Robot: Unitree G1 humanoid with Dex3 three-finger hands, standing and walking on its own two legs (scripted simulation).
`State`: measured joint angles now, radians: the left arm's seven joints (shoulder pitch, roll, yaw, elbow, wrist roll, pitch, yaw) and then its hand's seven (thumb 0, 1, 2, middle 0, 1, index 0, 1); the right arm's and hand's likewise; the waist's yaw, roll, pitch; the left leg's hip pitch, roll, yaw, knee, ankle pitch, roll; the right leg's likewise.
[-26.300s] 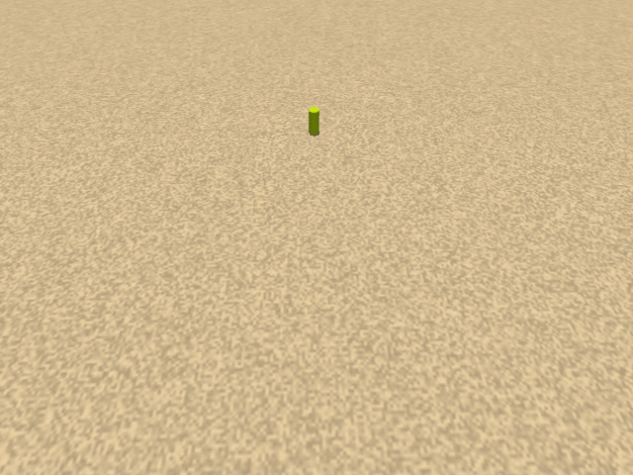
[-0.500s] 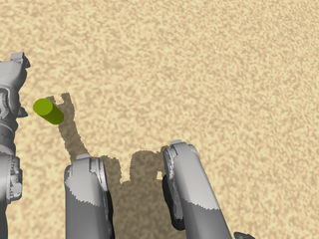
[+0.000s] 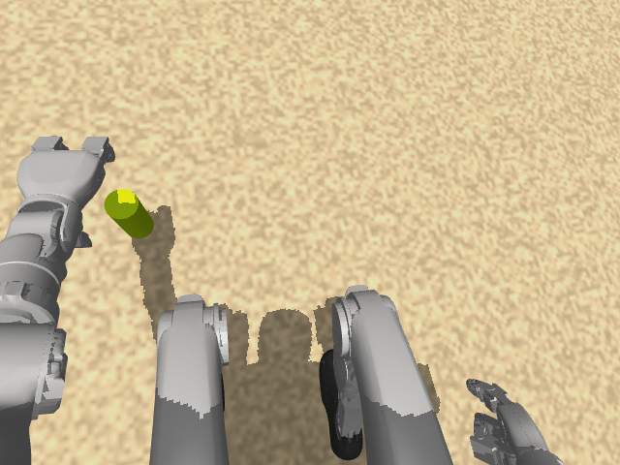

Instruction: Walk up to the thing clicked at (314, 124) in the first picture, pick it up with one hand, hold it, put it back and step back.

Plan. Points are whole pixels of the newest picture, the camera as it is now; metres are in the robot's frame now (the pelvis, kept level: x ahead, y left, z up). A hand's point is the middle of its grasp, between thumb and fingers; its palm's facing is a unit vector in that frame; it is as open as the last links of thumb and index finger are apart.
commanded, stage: withdraw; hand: left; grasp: from above
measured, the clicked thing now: (131, 215) +0.50 +0.28 -0.36
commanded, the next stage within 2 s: none
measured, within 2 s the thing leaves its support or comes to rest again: neither
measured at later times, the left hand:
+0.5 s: hand (85, 198) +0.45 +0.28 -0.13, palm faces -0.48 -0.04 -0.88, open 13.1 cm
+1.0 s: hand (83, 200) +0.45 +0.28 -0.13, palm faces -0.46 -0.03 -0.89, open 12.7 cm
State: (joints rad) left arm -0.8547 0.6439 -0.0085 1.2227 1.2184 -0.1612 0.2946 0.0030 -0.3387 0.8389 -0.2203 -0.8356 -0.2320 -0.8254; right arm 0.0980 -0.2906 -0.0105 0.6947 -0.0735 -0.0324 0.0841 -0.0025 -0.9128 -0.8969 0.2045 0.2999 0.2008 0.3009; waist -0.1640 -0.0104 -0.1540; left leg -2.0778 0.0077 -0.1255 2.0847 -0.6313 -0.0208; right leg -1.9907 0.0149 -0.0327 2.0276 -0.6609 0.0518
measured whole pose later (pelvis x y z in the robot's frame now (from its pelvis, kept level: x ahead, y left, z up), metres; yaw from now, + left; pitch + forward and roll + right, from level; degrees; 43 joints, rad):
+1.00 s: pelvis +0.00 +0.01 +0.00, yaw -1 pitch +36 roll -7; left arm -0.82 0.64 0.00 1.16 1.18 -0.15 0.19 0.00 -0.24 0.76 -0.29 -0.74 -0.30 -0.73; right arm 0.18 -0.26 0.00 0.69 -0.05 0.02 0.09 0.00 -0.91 -0.90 0.21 0.30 0.20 0.30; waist -0.17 0.02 -0.16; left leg -2.07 0.01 -0.12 2.08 -0.64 -0.01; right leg -1.99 0.02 -0.03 2.02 -0.66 0.06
